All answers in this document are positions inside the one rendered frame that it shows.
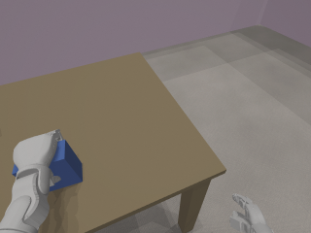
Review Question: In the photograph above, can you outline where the robot right hand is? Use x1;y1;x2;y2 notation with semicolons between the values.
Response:
229;193;267;233

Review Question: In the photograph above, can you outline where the robot right forearm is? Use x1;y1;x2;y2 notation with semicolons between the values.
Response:
250;223;274;233

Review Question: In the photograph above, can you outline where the robot left hand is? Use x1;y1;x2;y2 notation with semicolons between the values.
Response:
13;129;64;187

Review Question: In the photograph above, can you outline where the robot left forearm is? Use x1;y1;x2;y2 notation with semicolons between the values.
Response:
0;164;51;233

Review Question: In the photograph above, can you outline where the table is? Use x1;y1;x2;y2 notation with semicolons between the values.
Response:
0;51;226;233

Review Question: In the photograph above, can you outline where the sponge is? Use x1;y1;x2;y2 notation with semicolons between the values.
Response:
12;140;83;192

